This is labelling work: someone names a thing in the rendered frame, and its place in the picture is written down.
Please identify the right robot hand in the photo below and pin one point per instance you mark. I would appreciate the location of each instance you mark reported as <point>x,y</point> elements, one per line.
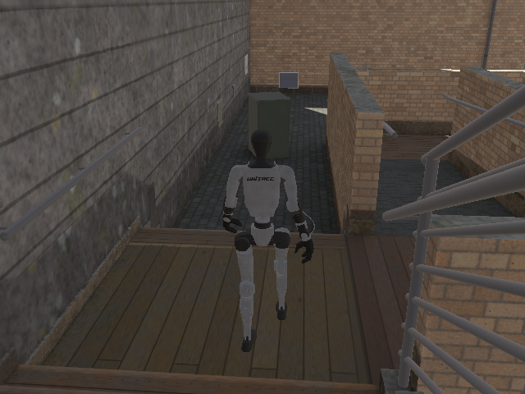
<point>309,249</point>

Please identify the robot right upper arm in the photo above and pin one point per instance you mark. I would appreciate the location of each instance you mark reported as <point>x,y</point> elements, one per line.
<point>287,173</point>

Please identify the left robot hand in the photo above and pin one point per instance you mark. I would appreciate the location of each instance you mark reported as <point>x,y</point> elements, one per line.
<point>226,225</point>

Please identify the left robot forearm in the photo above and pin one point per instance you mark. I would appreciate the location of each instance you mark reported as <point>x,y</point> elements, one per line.
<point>227,212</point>

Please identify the robot head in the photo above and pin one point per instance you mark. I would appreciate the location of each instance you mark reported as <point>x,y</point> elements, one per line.
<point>261,141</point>

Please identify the right robot foot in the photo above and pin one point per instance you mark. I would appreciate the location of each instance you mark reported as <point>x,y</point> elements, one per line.
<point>281,313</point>

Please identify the robot left upper arm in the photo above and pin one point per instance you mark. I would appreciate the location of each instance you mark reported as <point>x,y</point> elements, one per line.
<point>232,185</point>

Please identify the right robot forearm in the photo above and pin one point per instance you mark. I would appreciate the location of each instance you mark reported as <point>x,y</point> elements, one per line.
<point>300,223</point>

